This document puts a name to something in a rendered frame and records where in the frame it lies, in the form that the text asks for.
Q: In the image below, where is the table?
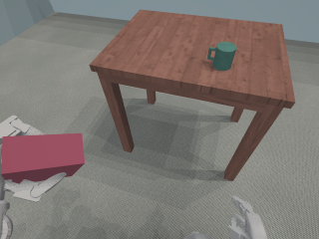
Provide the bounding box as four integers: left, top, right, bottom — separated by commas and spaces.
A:
89, 9, 296, 181

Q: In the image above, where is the robot left forearm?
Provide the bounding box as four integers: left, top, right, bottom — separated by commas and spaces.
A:
0, 200, 13, 239

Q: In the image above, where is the robot left hand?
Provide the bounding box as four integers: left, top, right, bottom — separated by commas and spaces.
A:
0, 115, 67, 203

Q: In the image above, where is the robot right hand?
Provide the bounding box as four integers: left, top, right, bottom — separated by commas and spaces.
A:
228, 195, 268, 239

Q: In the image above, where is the sponge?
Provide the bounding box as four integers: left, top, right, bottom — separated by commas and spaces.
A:
1, 133, 85, 184

